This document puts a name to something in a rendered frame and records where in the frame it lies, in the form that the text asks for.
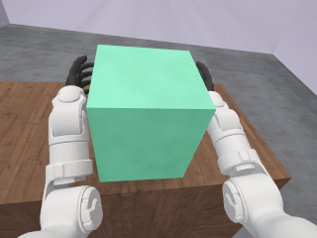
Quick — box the robot left upper arm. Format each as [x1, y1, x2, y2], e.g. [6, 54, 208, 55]
[18, 185, 103, 238]

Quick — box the pedestal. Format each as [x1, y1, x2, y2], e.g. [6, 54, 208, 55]
[0, 81, 292, 238]

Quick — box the right robot hand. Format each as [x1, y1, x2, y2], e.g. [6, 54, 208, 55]
[196, 61, 214, 91]

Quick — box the robot left forearm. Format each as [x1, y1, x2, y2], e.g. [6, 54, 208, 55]
[40, 85, 93, 228]

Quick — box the robot right upper arm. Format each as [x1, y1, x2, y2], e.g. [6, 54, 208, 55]
[222, 173, 317, 238]

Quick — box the robot right forearm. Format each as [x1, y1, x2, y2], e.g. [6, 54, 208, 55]
[207, 91, 283, 209]

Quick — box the left robot hand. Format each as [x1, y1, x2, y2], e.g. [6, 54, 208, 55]
[65, 56, 94, 95]

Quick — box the carton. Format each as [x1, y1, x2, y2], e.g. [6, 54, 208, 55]
[86, 45, 216, 182]

